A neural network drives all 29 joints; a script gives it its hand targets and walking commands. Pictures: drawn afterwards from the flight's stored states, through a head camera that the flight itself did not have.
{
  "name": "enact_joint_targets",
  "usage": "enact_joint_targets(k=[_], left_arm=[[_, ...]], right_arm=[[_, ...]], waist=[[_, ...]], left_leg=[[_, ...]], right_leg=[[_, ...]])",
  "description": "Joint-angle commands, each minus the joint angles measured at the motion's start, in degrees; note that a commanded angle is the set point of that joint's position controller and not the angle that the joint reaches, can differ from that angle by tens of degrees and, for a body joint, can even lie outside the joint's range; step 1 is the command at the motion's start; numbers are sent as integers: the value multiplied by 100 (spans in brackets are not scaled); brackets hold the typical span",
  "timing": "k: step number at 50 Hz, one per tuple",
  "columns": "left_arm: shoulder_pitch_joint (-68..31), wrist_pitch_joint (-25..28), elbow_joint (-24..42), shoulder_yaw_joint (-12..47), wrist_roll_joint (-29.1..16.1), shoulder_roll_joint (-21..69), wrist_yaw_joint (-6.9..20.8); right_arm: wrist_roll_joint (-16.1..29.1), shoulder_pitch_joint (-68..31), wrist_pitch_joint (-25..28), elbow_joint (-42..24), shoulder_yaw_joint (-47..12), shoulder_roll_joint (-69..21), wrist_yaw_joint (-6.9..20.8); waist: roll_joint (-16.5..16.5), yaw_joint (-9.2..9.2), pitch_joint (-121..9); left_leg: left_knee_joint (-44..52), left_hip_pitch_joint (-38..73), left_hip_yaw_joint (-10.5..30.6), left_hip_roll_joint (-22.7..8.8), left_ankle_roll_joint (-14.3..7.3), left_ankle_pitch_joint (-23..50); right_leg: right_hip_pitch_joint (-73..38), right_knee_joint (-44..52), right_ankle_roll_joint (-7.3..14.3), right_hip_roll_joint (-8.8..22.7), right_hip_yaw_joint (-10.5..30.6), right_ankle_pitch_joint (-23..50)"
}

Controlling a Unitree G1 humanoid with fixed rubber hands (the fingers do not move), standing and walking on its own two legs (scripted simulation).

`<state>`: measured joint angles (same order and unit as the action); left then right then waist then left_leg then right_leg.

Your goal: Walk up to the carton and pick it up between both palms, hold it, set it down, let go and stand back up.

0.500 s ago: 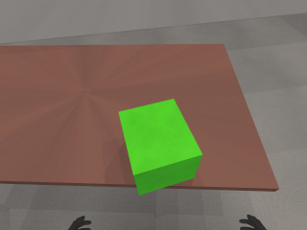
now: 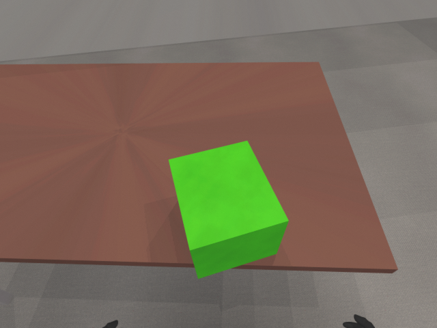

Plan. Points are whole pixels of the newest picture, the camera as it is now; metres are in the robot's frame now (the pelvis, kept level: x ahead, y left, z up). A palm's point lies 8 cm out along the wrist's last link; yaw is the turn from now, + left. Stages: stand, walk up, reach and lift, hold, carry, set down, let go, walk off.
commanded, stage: stand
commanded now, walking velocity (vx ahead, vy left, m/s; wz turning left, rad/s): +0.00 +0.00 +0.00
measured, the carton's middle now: (223, 207) +0.36 +0.02 -0.01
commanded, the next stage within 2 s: walk up in 1.18 s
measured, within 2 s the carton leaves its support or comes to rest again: neither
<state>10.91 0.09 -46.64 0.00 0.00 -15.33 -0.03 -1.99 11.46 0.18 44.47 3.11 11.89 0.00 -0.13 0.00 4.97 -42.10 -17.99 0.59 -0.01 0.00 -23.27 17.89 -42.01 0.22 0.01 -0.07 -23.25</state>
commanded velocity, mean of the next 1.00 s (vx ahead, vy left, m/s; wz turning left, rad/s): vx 0.00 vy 0.00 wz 0.00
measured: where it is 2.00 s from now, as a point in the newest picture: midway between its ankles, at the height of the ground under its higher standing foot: outside the picture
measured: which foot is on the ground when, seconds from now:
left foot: down 0.00-1.00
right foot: down 0.00-1.00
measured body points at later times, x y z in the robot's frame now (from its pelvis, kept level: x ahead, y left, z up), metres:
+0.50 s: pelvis -0.01 +0.00 +0.00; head +0.02 +0.00 +0.45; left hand +0.08 +0.27 -0.13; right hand +0.09 -0.25 -0.13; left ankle -0.01 +0.12 -0.71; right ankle -0.01 -0.12 -0.71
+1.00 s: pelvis -0.03 +0.00 +0.00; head -0.02 +0.00 +0.45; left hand +0.04 +0.27 -0.14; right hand +0.05 -0.25 -0.14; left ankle -0.01 +0.12 -0.71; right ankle -0.01 -0.12 -0.71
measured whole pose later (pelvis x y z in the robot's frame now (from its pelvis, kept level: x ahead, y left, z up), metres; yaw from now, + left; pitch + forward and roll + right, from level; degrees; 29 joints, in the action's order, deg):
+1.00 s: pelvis -0.03 +0.00 +0.00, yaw +0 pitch -4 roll +0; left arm 10.9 0.5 -55.4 0.0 0.0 -16.0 0.0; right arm -1.6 11.4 0.6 52.7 3.1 12.1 0.0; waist -0.1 0.0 5.0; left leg -42.1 -18.0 0.6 0.0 0.0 -20.7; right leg 17.9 -42.0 0.3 0.0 -0.1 -20.6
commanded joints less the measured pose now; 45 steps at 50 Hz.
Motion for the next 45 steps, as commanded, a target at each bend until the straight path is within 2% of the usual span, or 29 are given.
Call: enact_joint_targets(k=[1, 3, 4, 5, 6, 7, 9, 12, 13, 14, 15, 16, 18, 20, 21, 22, 24, 25, 28, 29, 30, 33, 35, 37, 38, 39, 40, 41, 45], left_arm=[[-275, 284, 287, -463, 121, -1411, -133], [-345, 305, 253, -457, 177, -1480, -138], [-334, 308, 262, -471, 131, -1385, -132], [-467, 281, 274, -475, 133, -1440, -144], [-367, 277, 265, -475, 115, -1401, -129], [-174, 273, 100, -490, 98, -1502, -127], [-236, 297, 85, -377, 134, -1364, -111], [-301, 313, 147, -398, 160, -1405, -138], [-402, 307, 94, -456, 132, -1521, -147], [-358, 345, 65, -412, 103, -1370, -148], [-179, 342, -10, -386, 147, -1466, -143], [-444, 343, 4, -429, 145, -1446, -128], [-376, 310, -38, -404, 116, -1355, -94], [-365, 328, -48, -388, 93, -1411, -112], [-221, 336, -121, -367, 84, -1457, -114], [-228, 332, -162, -398, 94, -1530, -122], [-276, 316, -144, -370, 131, -1444, -146], [-387, 326, -167, -376, 107, -1405, -124], [-464, 316, -204, -404, 163, -1430, -111], [-380, 281, -160, -356, 91, -1282, -112], [-244, 257, -297, -346, 93, -1382, -103], [-186, 306, -379, -352, 100, -1348, -137], [-501, 316, -340, -360, 140, -1462, -140], [-237, 300, -480, -380, 110, -1396, -94], [-327, 277, -391, -359, 87, -1361, -108], [-305, 280, -430, -416, 117, -1482, -108], [-391, 308, -448, -397, 103, -1452, -115], [-346, 277, -486, -376, 118, -1320, -118], [-378, 265, -624, -356, 125, -1438, -95]], right_arm=[[70, -327, 230, -196, 396, 1759, -129], [77, -278, 245, -108, 406, 1662, -123], [72, -346, 243, -88, 394, 1721, -134], [69, -373, 243, -121, 365, 1627, -112], [57, -433, 223, -97, 353, 1610, -94], [84, -245, 222, -54, 347, 1624, -125], [123, -298, 243, 29, 347, 1618, -134], [118, -316, 234, 31, 366, 1588, -103], [124, -411, 226, 76, 351, 1620, -105], [105, -408, 217, 98, 375, 1579, -117], [131, -283, 237, 140, 343, 1567, -123], [134, -301, 247, 188, 340, 1575, -86], [100, -429, 204, 176, 403, 1715, -140], [119, -271, 190, 254, 367, 1720, -143], [123, -178, 205, 343, 357, 1669, -127], [90, -257, 196, 336, 348, 1699, -117], [122, -162, 221, 376, 302, 1590, -112], [63, -402, 222, 405, 372, 1755, -110], [52, -374, 237, 469, 362, 1673, -89], [64, -501, 246, 384, 344, 1666, -101], [79, -425, 241, 442, 374, 1698, -78], [122, -251, 220, 566, 354, 1696, -86], [103, -468, 238, 518, 321, 1588, -48], [67, -360, 273, 627, 403, 1819, -73], [49, -462, 263, 586, 360, 1857, -78], [94, -449, 253, 639, 367, 1755, -98], [75, -572, 256, 633, 346, 1806, -80], [71, -641, 244, 579, 319, 1667, -75], [105, -641, 242, 653, 334, 1743, -61]], waist=[[97, 20, -897], [-117, 105, -1049], [-55, 1, -922], [99, 91, -916], [285, -2, -1032], [441, 35, -1064], [-158, 35, -826], [11, 30, -1022], [-70, 50, -1068], [186, 24, -984], [37, 109, -1053], [-79, 63, -1194], [-2, -14, -912], [38, 47, -882], [-153, 47, -960], [14, 61, -946], [6, 120, -835], [217, 25, -909], [-112, 32, -866], [217, -39, -839], [342, -15, -794], [49, 14, -964], [163, 83, -863], [187, -15, -922], [353, -17, -649], [104, -35, -629], [155, -78, -694], [423, -56, -748], [255, 2, -484]], left_leg=[[720, 385, 634, -526, -541, 1984], [638, 598, 517, -490, -493, 2033], [724, 560, 581, -442, -478, 2019], [748, 566, 582, -517, -477, 2065], [760, 463, 573, -553, -497, 2138], [768, 469, 646, -538, -486, 2147], [685, 337, 634, -509, -504, 1940], [663, 491, 643, -531, -510, 2179], [668, 535, 421, -453, -453, 2148], [638, 475, 482, -416, -473, 2105], [600, 525, 552, -484, -484, 2015], [643, 601, 534, -428, -437, 2193], [785, 435, 600, -483, -496, 2002], [655, 466, 552, -473, -439, 2036], [779, 432, 688, -533, -484, 1841], [794, 441, 640, -481, -473, 1741], [720, 463, 543, -471, -439, 1696], [838, 519, 585, -458, -441, 1792], [1006, 402, 783, -555, -492, 1648], [1094, 348, 832, -595, -516, 1630], [1059, 222, 882, -648, -507, 1625], [948, 450, 692, -520, -441, 1664], [1037, 419, 682, -528, -443, 1433], [1135, 360, 899, -637, -518, 1443], [1274, 269, 839, -582, -479, 1336], [1372, 167, 936, -598, -469, 1188], [1381, 195, 932, -629, -467, 1257], [1377, 194, 974, -666, -529, 1074], [1346, 53, 846, -537, -419, 769]], right_leg=[[-309, 651, 401, 501, 521, 2201], [-260, 676, 424, 525, 532, 2169], [-234, 653, 466, 492, 592, 2112], [-188, 672, 484, 521, 553, 2117], [-386, 618, 405, 461, 455, 2150], [-493, 673, 416, 505, 544, 2154], [-298, 740, 517, 552, 657, 2055], [-437, 756, 494, 586, 659, 2371], [-387, 771, 457, 573, 622, 2425], [-328, 814, 504, 629, 739, 2210], [-414, 848, 512, 582, 718, 2315], [-385, 673, 520, 613, 624, 2461], [-345, 770, 443, 543, 560, 2084], [-332, 938, 509, 628, 711, 2220], [-448, 833, 488, 578, 639, 2144], [-329, 837, 487, 607, 689, 2032], [-244, 996, 554, 672, 837, 1962], [-221, 936, 478, 615, 650, 1923], [-374, 866, 483, 559, 600, 1936], [-364, 866, 423, 491, 578, 1799], [-453, 850, 453, 495, 574, 1836], [-429, 979, 542, 611, 763, 1802], [-281, 1021, 491, 580, 735, 1669], [-391, 940, 406, 483, 619, 1642], [-286, 998, 389, 453, 610, 1624], [-388, 962, 408, 422, 535, 1391], [-305, 935, 395, 406, 576, 1452], [-329, 900, 420, 434, 623, 1294], [-193, 1226, 443, 449, 753, 1031]])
